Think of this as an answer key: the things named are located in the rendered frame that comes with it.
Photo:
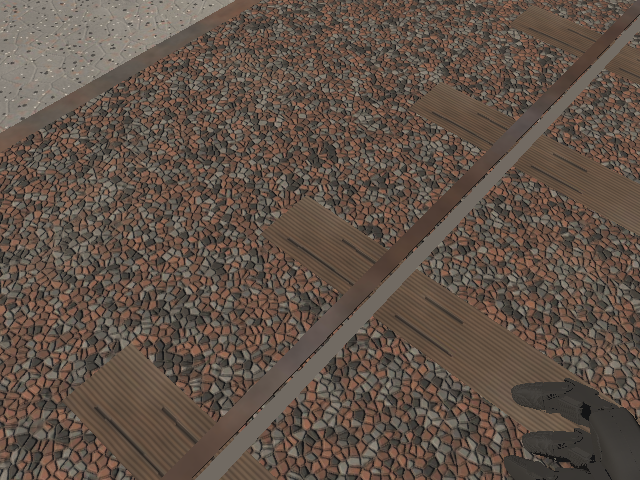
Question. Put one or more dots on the right robot hand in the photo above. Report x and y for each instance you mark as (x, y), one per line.
(610, 452)

